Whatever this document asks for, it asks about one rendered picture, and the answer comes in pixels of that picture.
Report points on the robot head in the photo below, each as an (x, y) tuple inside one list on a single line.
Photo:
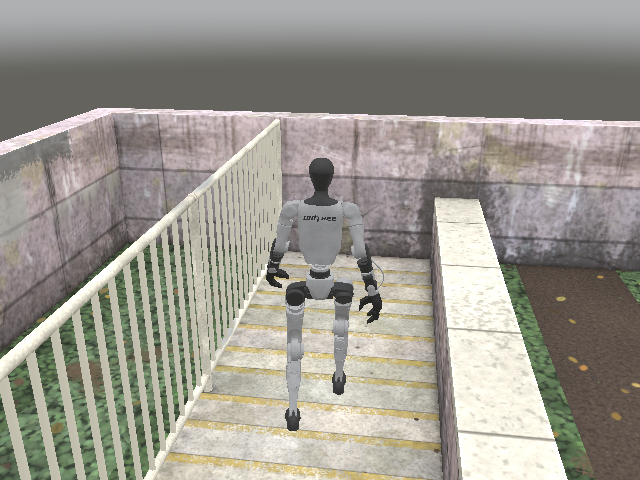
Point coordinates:
[(321, 172)]

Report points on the robot left forearm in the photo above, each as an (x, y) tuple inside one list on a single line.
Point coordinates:
[(274, 259)]

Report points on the robot right hand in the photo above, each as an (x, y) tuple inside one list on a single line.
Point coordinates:
[(377, 306)]

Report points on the robot right forearm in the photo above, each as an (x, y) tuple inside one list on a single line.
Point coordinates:
[(367, 273)]

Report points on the robot torso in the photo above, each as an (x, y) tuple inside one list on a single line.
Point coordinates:
[(320, 235)]

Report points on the right robot upper arm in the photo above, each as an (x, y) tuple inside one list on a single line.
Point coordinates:
[(352, 212)]

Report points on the left robot upper arm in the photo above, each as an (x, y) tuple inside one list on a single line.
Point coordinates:
[(289, 211)]

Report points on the robot left hand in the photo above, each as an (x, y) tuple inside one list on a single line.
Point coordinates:
[(280, 273)]

